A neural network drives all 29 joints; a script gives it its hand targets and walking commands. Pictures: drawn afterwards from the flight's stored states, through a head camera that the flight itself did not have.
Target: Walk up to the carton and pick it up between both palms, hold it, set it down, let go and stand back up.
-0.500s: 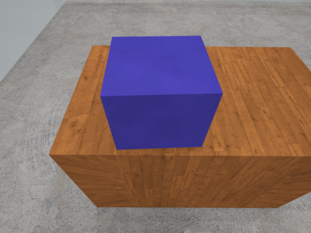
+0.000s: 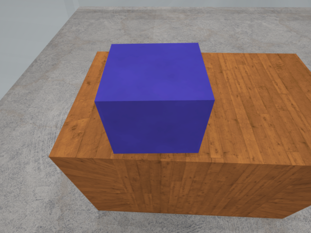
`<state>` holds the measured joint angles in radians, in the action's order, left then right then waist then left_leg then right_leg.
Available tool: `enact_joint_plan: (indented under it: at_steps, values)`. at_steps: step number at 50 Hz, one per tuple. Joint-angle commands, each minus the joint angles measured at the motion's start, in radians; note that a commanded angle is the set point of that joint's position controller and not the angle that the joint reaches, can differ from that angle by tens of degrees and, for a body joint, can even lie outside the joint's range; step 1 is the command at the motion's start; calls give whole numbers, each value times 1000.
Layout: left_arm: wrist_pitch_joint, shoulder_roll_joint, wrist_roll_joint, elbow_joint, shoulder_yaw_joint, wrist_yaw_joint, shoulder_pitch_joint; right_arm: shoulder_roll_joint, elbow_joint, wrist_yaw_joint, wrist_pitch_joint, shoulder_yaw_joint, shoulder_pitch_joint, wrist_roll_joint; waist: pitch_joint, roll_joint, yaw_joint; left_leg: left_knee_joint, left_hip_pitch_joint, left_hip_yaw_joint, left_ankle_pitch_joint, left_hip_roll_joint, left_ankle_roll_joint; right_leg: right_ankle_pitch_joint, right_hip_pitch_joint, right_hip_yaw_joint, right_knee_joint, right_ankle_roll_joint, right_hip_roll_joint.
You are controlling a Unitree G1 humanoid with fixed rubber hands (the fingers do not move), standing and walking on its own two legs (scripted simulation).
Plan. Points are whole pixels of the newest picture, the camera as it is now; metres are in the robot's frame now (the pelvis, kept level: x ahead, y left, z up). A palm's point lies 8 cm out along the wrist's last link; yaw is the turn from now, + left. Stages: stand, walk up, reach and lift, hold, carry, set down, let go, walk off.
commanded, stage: walk up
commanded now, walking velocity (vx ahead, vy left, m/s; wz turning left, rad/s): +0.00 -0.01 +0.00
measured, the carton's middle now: (155, 98) +0.51 +0.03 +0.03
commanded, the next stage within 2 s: stand in 1.58 s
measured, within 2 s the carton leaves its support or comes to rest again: neither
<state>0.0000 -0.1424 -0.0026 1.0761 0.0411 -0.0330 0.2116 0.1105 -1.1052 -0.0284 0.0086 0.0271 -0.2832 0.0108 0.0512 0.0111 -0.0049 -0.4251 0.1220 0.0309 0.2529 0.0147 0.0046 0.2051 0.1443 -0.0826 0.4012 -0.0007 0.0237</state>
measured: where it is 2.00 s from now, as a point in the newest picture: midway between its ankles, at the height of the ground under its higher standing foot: outside the picture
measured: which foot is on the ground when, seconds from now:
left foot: down 0.00-1.00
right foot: down 0.00-0.42, up 0.44-0.66, down 0.68-1.00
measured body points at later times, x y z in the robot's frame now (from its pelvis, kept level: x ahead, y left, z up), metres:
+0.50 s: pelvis +0.01 +0.07 -0.01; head +0.02 +0.10 +0.43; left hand +0.00 +0.31 -0.19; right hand +0.05 -0.18 -0.15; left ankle +0.00 +0.17 -0.74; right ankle +0.01 -0.10 -0.73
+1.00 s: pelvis +0.03 +0.10 +0.00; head +0.04 +0.11 +0.45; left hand +0.02 +0.31 -0.17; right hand +0.03 -0.12 -0.16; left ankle +0.00 +0.17 -0.74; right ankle -0.01 -0.04 -0.74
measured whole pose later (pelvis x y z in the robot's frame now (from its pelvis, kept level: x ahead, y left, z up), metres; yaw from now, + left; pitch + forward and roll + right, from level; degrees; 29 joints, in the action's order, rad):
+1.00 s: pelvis +0.03 +0.10 +0.00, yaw +1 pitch -3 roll +0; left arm 0.00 -0.12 -0.01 1.15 0.02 -0.04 0.26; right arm 0.13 -1.14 -0.04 0.02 0.02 -0.26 0.00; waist 0.07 0.02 0.00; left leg -0.38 0.07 0.06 0.26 -0.06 0.07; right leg 0.27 0.05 -0.03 0.37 0.04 0.05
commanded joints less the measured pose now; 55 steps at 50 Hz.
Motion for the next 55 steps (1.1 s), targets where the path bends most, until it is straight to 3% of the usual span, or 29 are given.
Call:
enact_joint_plan:
  at_steps: [1, 7, 9, 10, 11, 13, 14, 15, 16, 17, 19, 20, 21, 22, 23, 25, 27, 30, 32, 34, 35, 36, 38, 42, 45, 46, 50, 52, 55]
  values:
    - [-3, -76, 0, -5, 10, 2, 64, 96, 14, -6, 15, 16, -68, -5, 39, -39, 6, 151, 73, -108, -140, 84, 28, -111, -63, 103, -87, -20, 87]
    - [-4, -73, -3, 21, 5, -1, 72, 87, 7, -8, 13, 16, -65, -3, 74, -22, 3, 160, 72, -106, -122, 85, 33, -89, -37, 91, -101, -8, 89]
    - [-12, -101, -14, -1, 10, 0, 64, 113, -8, -18, 1, 30, -79, -6, 58, -60, 18, 133, 59, -76, -122, 65, 27, -114, -34, 108, -91, -9, 134]
    - [-14, -157, -21, -19, 26, -6, 65, 157, -5, -24, -9, 47, -79, -7, 69, -59, 28, 73, 82, -47, -127, 49, 12, -155, -26, 146, -74, -19, 185]
    - [-12, -213, -27, -22, 47, -18, 97, 180, 11, -21, -19, 60, -55, -1, 41, -34, 46, -38, 166, -27, -74, 29, -2, -148, -59, 225, -74, -60, 262]
    - [1, -257, -37, -12, 70, -40, 182, 168, 55, -8, -40, 70, 3, 12, 17, 185, 100, -400, 307, 1, 193, -2, -28, -220, -53, 400, -121, -199, 454]
    - [1, -241, -46, -8, 71, -48, 205, 158, 67, -2, -47, 71, 36, 18, 16, 187, 113, -592, 356, -42, 280, 9, -30, -270, -19, 431, -141, -249, 497]
    - [-2, -220, -43, -19, 73, -50, 187, 131, 87, 4, -50, 64, 56, 22, 16, 180, 106, -668, 360, -93, 253, 43, -31, -245, 42, 394, -152, -247, 483]
    - [-6, -195, -48, -31, 65, -52, 128, 116, 96, 9, -50, 62, 45, 21, 15, 171, 62, -643, 323, -142, 225, 77, -31, -184, 93, 350, -159, -213, 445]
    - [-9, -176, -45, -65, 55, -47, 13, 91, 88, 10, -47, 53, -12, 12, 15, 229, -1, -525, 259, -146, 216, 93, -32, -128, 140, 258, -149, -159, 375]
    - [0, -97, -26, -34, 23, -32, -45, 45, 50, 18, -19, 22, -105, 0, -25, 351, -87, -102, 41, -34, 128, 41, -20, -48, 148, 63, -44, -76, 128]
    - [12, -90, -25, -23, 29, -26, -4, 105, 20, 13, -8, 35, -161, -1, -24, 255, -80, 57, -40, 20, -40, -5, -39, -37, 166, 31, 59, -49, 89]
    - [15, -61, -28, -18, 31, -15, 60, 187, 1, 6, 2, 52, -180, 10, -14, 12, -63, 105, -84, -80, -154, 62, -43, 47, 223, 16, 187, -22, 70]
    - [21, -13, -22, -40, 15, -10, 121, 269, 38, 2, 7, 54, -153, 18, -17, -316, -28, 219, 5, -391, -357, 332, 16, 350, 271, -11, 278, 28, 10]
    - [42, -65, -12, -39, 29, -12, 116, 267, 44, 1, -1, 46, -84, 18, 48, -420, -14, 259, 214, -460, -278, 334, 102, 382, 166, 71, 333, 16, 9]
    - [54, -95, -3, -19, 29, 3, 92, 157, 82, -2, 7, 13, 45, 18, 110, -200, 25, 234, 195, -364, -184, 263, 123, 297, 161, 98, 400, 10, 27]
    - [50, -50, -3, 6, 20, 7, 138, 175, 107, -11, 16, 10, 99, 11, 58, -196, 61, 168, 131, -251, -403, 222, 138, 254, 149, 93, 387, 1, 31]
    - [38, -71, -4, 16, 11, -5, 133, 142, 85, -11, 27, -1, 72, 4, 11, -195, 46, 110, 27, -206, -537, 209, 158, 213, 103, 82, 239, 2, 34]
    - [27, -70, -5, 23, 5, -15, 139, 115, 75, -13, 24, -2, 44, -4, -4, -162, 29, 83, -4, -207, -547, 197, 144, 60, 37, 87, 55, -1, 43]
    - [12, -99, -8, 30, 0, -17, 169, 122, 71, -8, 20, 7, 30, -15, -19, -112, 23, 78, 53, -177, -378, 150, 94, -193, -86, 143, -48, -13, 93]
    - [10, -110, -9, 34, 2, -11, 126, 91, 68, -8, 17, 6, 10, -16, 25, -7, -8, 98, 37, -124, -298, 94, 72, -261, -36, 153, -34, -17, 101]
    - [7, -94, -7, 36, 2, -7, 95, 102, 50, -12, 14, 9, -7, -14, 39, 56, -9, 103, 10, -125, -270, 81, 69, -247, -10, 141, -44, -15, 88]
    - [3, -62, -8, 43, -6, -7, 104, 131, 35, -13, 13, 17, -10, -13, 37, 90, -5, 93, -32, -144, -319, 96, 78, -246, -10, 127, -68, -1, 85]
    - [-3, -67, -5, 45, -6, -13, 115, 110, 4, -12, 16, 9, -23, -12, 24, -30, -3, 113, -52, -130, -348, 84, 69, -193, -36, 119, -81, 1, 86]
    - [-3, -67, -3, 59, -4, -11, 117, 110, -7, -12, 17, 4, -28, -9, 25, 15, 1, 120, -52, -130, -336, 89, 69, -174, -44, 109, -85, 1, 86]
    - [-1, -48, -3, 61, -8, -11, 116, 117, -9, -12, 17, 5, -31, -8, 43, -9, 9, 127, -25, -128, -314, 82, 68, -156, -46, 108, -79, 0, 89]
    - [2, -54, -2, 72, -7, -11, 125, 96, -23, -15, 17, 1, -46, -9, 41, 2, 10, 139, -30, -127, -302, 78, 70, -143, -42, 103, -78, 3, 91]
    - [2, -55, -3, 83, -12, -14, 129, 99, -27, -14, 21, -1, -54, -6, 46, 11, 9, 133, -52, -133, -348, 80, 69, -141, -36, 93, -77, 10, 88]
    - [3, -55, -3, 90, -11, -15, 130, 106, -39, -15, 23, 0, -75, -10, 40, -28, 1, 130, -50, -131, -413, 86, 67, -149, -57, 90, -72, 10, 93]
